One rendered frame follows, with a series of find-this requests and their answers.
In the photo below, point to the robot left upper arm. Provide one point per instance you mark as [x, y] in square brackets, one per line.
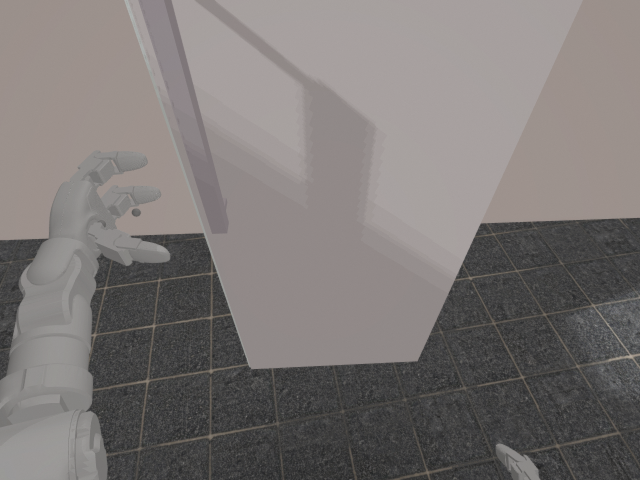
[64, 446]

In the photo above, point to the robot left hand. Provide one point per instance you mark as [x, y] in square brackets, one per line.
[77, 208]

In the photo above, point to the fridge door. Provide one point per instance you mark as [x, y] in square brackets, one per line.
[359, 144]

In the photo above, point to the robot right hand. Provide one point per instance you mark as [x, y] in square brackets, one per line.
[520, 467]

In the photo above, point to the handle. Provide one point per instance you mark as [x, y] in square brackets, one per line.
[166, 40]

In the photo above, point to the left robot forearm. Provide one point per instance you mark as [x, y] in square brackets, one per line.
[47, 372]

